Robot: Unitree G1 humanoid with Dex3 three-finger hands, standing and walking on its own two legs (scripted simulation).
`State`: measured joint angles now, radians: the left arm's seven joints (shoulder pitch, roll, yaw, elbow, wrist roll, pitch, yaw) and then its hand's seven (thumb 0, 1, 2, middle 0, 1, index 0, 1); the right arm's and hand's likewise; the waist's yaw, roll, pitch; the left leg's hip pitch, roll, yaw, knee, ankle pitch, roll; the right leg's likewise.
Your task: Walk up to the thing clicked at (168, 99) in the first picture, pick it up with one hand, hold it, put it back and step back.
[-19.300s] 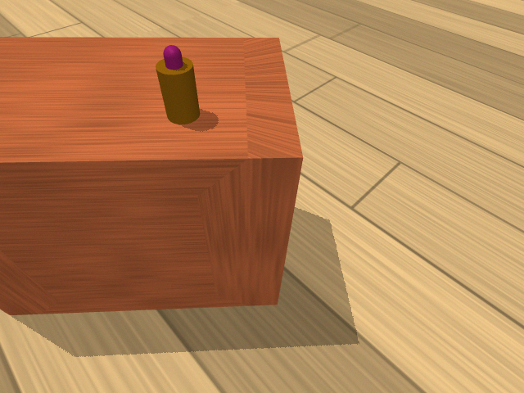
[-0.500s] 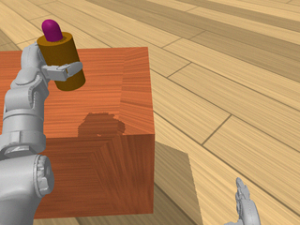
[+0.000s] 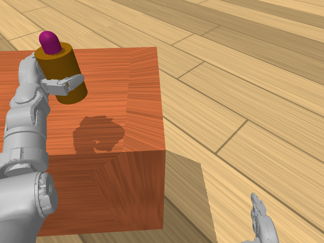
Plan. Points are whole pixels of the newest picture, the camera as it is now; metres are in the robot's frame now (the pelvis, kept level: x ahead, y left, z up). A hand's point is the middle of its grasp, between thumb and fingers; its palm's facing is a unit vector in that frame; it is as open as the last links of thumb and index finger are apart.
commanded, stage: crouch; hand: left
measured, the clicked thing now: (60, 67) +0.45 +0.22 +0.22
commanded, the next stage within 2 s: lower in 0.36 s
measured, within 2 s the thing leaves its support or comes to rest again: rests again in 1.34 s
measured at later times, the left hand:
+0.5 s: hand (66, 78) +0.46 +0.23 +0.18, palm faces +0.24 -0.97 +0.00, open 10.4 cm
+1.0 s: hand (72, 92) +0.48 +0.23 +0.13, palm faces +0.23 -0.97 -0.01, open 10.4 cm
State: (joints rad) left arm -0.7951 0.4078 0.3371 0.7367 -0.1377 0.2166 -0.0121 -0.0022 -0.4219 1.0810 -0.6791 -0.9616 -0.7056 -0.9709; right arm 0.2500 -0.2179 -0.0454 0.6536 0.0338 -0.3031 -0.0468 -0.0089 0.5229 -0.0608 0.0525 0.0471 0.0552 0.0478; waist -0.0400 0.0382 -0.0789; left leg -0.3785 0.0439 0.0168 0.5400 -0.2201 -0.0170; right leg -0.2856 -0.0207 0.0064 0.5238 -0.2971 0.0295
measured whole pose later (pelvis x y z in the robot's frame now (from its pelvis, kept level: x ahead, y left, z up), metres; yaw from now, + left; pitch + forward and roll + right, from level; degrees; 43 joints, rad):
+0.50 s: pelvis +0.00 +0.00 +0.00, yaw +0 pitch +6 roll -1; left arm -0.82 0.46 0.35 0.88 -0.13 0.08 -0.04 0.00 -0.42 1.08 -0.68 -0.96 -0.70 -0.97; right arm 0.21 -0.22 -0.05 0.65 0.04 -0.22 -0.05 -0.01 0.53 -0.06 0.05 0.05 0.06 0.05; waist -0.08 0.03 -0.08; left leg -0.42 0.05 0.02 0.53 -0.21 -0.02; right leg -0.32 -0.02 0.01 0.51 -0.28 0.03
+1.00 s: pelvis +0.01 +0.00 -0.01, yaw -1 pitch +9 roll -2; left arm -0.77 0.46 0.36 0.95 -0.13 -0.09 -0.05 0.00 -0.42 1.08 -0.68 -0.97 -0.70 -0.98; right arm 0.21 -0.21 -0.03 0.57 0.02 -0.15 -0.04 -0.01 0.51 -0.06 0.05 0.05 0.06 0.05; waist -0.10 0.02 -0.09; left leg -0.53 0.06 0.01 0.63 -0.27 -0.02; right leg -0.42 0.00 0.01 0.58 -0.32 0.03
